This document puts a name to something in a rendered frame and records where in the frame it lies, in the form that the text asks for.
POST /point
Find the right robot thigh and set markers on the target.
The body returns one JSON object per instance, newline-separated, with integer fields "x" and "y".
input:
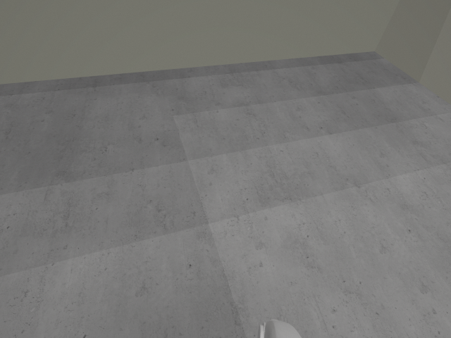
{"x": 277, "y": 329}

